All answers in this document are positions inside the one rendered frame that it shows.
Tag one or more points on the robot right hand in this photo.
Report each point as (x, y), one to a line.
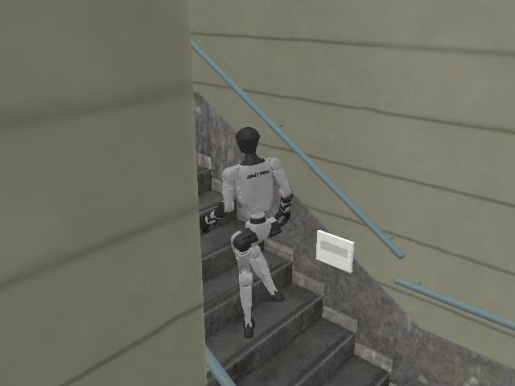
(281, 213)

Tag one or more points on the robot left hand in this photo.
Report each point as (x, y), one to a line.
(203, 225)

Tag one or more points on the right robot shin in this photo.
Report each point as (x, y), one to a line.
(260, 267)

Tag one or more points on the robot left upper arm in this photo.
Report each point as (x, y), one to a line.
(229, 176)

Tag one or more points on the humanoid robot head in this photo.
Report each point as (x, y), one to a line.
(247, 140)

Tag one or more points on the robot right upper arm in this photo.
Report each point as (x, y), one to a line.
(280, 176)

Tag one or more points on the left robot forearm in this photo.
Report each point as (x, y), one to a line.
(215, 215)

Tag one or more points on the right robot forearm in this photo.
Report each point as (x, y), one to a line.
(285, 203)

